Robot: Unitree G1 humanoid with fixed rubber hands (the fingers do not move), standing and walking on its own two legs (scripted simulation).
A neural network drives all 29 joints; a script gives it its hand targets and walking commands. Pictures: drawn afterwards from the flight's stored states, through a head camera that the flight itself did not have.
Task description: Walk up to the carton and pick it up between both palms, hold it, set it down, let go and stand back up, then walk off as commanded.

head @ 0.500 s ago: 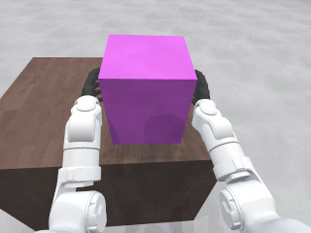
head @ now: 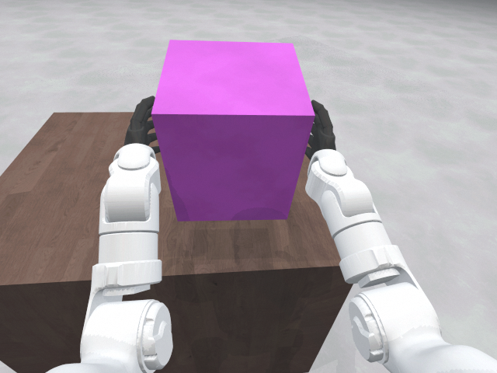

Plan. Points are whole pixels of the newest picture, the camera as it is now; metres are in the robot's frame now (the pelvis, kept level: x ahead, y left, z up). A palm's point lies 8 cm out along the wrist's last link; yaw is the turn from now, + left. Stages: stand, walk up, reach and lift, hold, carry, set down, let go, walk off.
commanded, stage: hold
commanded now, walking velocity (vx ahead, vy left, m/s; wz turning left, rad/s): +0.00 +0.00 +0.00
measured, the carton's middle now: (232, 136) +0.40 +0.00 +0.22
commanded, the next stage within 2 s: set down in 1.76 s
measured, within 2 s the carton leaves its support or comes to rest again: neither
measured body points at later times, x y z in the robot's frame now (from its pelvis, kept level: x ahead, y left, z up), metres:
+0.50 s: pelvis +0.01 +0.00 +0.00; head -0.08 +0.02 +0.44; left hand +0.37 +0.14 +0.26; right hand +0.37 -0.14 +0.25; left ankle +0.01 +0.14 -0.75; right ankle +0.01 -0.14 -0.75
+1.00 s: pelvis +0.01 +0.00 +0.00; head -0.09 +0.02 +0.44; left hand +0.37 +0.14 +0.28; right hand +0.36 -0.14 +0.27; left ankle +0.01 +0.14 -0.75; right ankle +0.01 -0.14 -0.75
